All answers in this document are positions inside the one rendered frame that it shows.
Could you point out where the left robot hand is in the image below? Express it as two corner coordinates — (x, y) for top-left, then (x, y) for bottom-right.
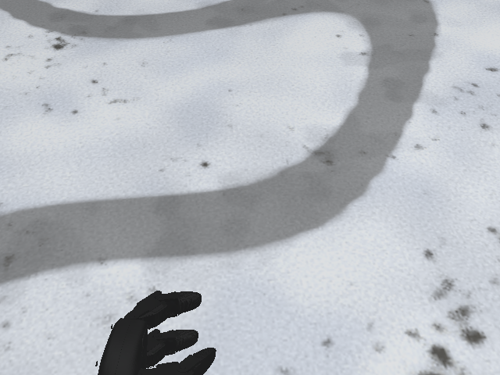
(95, 291), (216, 375)

